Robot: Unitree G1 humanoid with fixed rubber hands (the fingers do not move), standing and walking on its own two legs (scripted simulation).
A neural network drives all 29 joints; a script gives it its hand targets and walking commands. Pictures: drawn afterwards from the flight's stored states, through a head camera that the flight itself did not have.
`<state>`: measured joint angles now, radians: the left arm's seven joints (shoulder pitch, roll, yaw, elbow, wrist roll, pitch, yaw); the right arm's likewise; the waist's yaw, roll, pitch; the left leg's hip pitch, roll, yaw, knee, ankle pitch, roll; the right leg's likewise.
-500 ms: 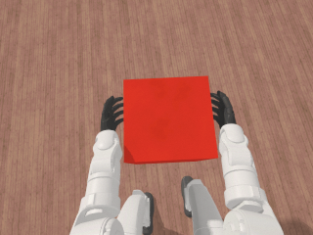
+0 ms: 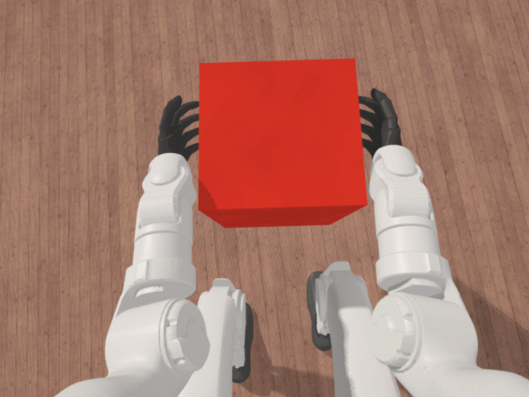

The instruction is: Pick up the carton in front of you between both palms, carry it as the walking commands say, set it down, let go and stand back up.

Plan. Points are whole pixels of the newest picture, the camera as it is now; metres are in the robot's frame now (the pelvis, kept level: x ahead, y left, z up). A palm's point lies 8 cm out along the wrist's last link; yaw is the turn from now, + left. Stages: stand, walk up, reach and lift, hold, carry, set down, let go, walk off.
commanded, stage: set down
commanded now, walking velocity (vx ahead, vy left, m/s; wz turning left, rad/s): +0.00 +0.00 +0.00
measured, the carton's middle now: (277, 159) +0.47 -0.03 -0.15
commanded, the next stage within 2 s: none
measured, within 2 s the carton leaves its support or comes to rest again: rests again in 1.92 s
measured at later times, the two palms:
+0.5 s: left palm (206, 163) +0.50 +0.11 -0.23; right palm (360, 161) +0.48 -0.19 -0.24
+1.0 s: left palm (221, 171) +0.51 +0.10 -0.34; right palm (355, 159) +0.51 -0.20 -0.33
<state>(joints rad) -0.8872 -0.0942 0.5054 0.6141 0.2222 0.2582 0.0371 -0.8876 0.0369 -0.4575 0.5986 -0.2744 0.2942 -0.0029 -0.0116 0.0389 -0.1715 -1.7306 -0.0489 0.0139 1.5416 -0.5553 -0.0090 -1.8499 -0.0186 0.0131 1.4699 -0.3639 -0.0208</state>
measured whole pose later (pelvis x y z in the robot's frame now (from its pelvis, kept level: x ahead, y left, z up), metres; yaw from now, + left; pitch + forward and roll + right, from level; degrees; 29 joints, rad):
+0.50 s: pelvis -0.01 +0.00 -0.11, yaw +1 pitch +47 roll +3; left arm -1.14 0.03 0.42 0.73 0.14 0.24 0.10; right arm -1.11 -0.08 -0.43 0.69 -0.18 0.27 -0.05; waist -0.04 0.04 -0.02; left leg -2.11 -0.07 0.01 1.93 -0.64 -0.02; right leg -2.24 -0.02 0.02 1.83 -0.41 -0.01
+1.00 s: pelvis -0.02 +0.01 -0.18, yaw +1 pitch +43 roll +2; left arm -1.28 0.12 0.27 0.85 0.02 0.21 0.16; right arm -1.34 -0.26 -0.31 0.94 -0.02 0.22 -0.04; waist -0.08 0.01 0.17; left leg -2.26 -0.09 0.02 2.19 -0.69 -0.01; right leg -2.39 -0.01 0.04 2.08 -0.44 0.01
